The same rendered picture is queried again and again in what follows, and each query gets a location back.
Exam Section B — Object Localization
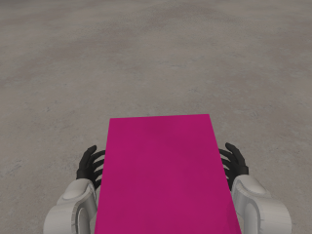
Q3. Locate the carton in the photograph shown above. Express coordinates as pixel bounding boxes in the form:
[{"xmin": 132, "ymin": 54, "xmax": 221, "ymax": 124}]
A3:
[{"xmin": 94, "ymin": 114, "xmax": 242, "ymax": 234}]

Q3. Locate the robot right forearm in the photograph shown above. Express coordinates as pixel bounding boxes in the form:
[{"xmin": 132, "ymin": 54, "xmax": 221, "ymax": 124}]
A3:
[{"xmin": 231, "ymin": 175, "xmax": 293, "ymax": 234}]

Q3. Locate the robot right hand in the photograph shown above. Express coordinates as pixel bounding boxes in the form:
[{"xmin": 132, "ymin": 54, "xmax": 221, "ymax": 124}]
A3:
[{"xmin": 218, "ymin": 142, "xmax": 249, "ymax": 191}]

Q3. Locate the robot left forearm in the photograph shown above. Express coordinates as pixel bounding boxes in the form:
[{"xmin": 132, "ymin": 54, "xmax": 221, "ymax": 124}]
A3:
[{"xmin": 43, "ymin": 178, "xmax": 98, "ymax": 234}]

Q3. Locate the robot left hand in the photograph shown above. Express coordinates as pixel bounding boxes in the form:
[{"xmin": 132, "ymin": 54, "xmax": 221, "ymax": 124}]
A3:
[{"xmin": 76, "ymin": 145, "xmax": 105, "ymax": 191}]

